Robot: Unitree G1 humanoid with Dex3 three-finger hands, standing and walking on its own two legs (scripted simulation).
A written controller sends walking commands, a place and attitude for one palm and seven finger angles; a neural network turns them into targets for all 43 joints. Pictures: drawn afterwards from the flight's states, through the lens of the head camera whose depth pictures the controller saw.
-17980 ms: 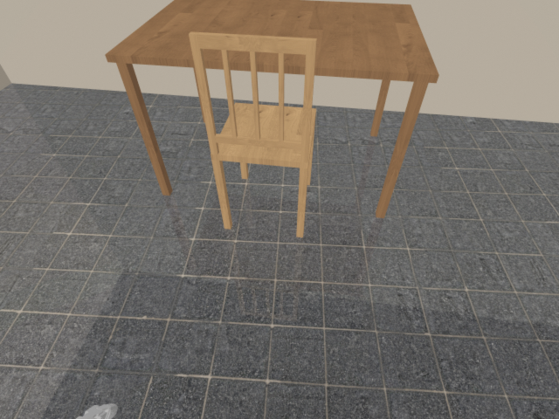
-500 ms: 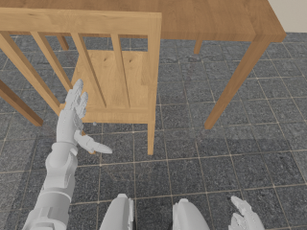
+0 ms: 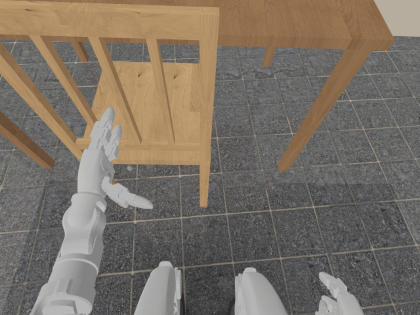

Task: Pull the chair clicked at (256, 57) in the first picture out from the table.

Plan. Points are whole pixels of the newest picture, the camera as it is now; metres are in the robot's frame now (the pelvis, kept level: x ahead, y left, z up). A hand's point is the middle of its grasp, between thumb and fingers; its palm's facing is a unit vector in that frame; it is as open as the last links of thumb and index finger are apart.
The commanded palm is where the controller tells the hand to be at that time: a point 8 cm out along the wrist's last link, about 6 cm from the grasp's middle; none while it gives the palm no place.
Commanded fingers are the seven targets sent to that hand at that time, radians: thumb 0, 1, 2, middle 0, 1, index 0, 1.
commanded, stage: aim the fingers beside a spindle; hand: left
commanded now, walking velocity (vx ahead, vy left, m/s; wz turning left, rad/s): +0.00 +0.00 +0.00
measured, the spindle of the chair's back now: (122, 101) +0.52 +0.19 +0.04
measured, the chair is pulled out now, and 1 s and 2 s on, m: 0.00 0.00 0.00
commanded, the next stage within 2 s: push the fingers through the gap in 0.62 s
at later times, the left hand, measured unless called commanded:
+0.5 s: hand (124, 165) +0.38 +0.16 +0.03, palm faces -0.02 -1.00 -0.03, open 16.9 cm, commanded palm +0.36 +0.22 +0.03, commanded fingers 0.00 -0.50 0.30 -0.06 -0.08 -0.06 -0.08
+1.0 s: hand (124, 157) +0.39 +0.17 +0.03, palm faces -0.03 -1.00 -0.03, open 16.9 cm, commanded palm +0.38 +0.22 +0.03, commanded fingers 0.00 -0.50 0.30 -0.06 -0.08 -0.06 -0.08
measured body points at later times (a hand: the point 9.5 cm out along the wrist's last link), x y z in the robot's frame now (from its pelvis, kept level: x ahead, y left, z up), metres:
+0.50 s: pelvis +0.00 +0.01 +0.00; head +0.12 +0.02 +0.43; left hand +0.38 +0.22 +0.03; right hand +0.13 -0.25 -0.11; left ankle +0.05 +0.11 -0.62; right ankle +0.02 -0.11 -0.62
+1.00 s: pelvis +0.00 +0.01 +0.00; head +0.12 +0.02 +0.43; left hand +0.39 +0.22 +0.03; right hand +0.12 -0.25 -0.11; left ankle +0.05 +0.11 -0.62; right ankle +0.02 -0.11 -0.62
